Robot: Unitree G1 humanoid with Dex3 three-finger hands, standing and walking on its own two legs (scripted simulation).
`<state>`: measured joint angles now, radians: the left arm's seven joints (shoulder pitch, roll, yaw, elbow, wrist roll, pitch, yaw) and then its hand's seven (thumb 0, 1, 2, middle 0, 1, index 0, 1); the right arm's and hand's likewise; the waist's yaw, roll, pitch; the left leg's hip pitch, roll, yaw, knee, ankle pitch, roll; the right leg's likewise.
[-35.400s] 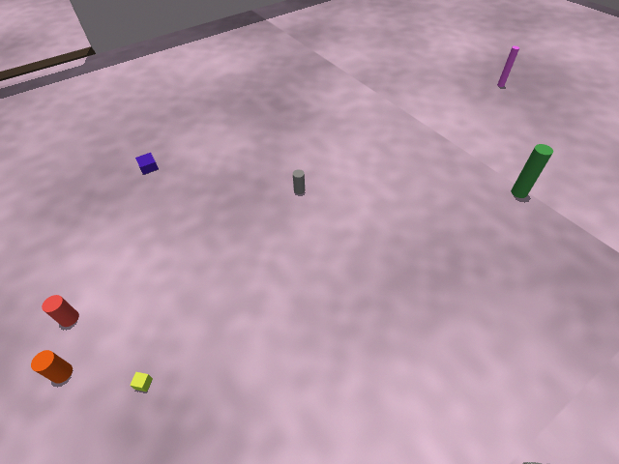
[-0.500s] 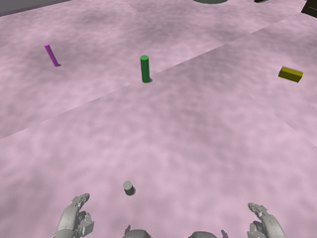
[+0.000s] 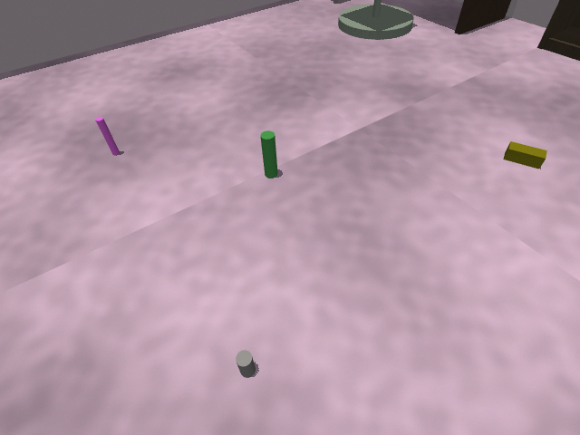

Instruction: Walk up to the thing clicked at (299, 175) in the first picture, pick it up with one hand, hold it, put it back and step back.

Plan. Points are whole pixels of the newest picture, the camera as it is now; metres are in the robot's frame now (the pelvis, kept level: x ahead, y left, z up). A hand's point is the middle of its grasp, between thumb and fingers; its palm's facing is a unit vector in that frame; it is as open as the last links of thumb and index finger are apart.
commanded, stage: stand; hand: left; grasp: from above
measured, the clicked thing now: (246, 364) +0.45 +0.21 -0.73
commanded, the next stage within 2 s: step back in 1.86 s
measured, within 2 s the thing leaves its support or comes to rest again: neither
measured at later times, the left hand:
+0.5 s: hand out of the picture +0.04 +0.22 -0.16, palm faces +0.01 -0.95 -0.32, open 7.4 cm
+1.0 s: hand out of the picture +0.11 +0.21 -0.15, palm faces +0.01 -0.95 -0.32, open 7.4 cm
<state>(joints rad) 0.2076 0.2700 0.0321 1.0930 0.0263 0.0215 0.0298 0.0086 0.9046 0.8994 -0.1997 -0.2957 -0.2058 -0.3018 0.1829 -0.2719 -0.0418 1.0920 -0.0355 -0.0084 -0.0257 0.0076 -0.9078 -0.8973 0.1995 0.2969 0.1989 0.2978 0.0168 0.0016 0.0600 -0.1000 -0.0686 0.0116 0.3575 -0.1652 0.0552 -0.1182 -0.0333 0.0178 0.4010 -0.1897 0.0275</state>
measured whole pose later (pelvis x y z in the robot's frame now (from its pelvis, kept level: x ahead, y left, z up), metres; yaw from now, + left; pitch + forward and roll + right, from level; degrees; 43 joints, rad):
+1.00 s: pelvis +0.03 -0.02 +0.01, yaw +0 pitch -3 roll +0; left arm 0.09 0.30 0.02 1.15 0.01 -0.01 0.02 0.01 0.90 0.90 -0.20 -0.30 -0.21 -0.30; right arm 0.11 -0.32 -0.01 1.15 -0.02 -0.02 -0.02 0.01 -0.91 -0.90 0.20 0.30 0.20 0.30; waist -0.01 0.01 0.06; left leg -0.07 -0.02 0.00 0.30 -0.17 0.02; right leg -0.07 0.01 0.01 0.31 -0.17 -0.01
